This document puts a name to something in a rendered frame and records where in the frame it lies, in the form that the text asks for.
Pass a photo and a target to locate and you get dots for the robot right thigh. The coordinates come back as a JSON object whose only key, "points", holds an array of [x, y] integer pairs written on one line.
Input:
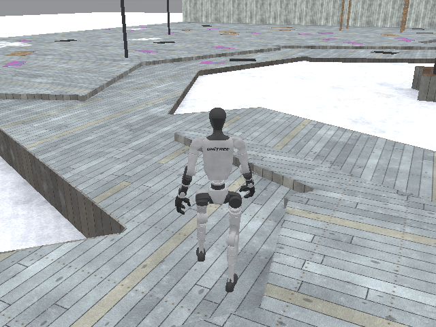
{"points": [[235, 208]]}

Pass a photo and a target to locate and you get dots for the left robot upper arm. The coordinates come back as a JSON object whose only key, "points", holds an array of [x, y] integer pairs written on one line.
{"points": [[193, 156]]}

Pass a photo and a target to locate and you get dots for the robot left hand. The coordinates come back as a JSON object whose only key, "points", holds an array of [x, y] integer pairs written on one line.
{"points": [[178, 204]]}

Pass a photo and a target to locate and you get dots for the right robot upper arm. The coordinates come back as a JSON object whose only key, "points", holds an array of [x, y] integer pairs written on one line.
{"points": [[242, 154]]}

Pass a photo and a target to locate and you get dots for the robot torso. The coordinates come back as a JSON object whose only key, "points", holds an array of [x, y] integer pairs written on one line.
{"points": [[218, 159]]}

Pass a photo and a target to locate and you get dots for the robot left forearm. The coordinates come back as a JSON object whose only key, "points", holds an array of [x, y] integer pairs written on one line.
{"points": [[185, 183]]}

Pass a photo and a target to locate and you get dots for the robot right forearm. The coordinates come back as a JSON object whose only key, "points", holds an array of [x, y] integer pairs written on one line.
{"points": [[249, 178]]}

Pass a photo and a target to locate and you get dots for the robot right hand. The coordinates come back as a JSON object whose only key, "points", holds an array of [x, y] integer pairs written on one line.
{"points": [[246, 188]]}

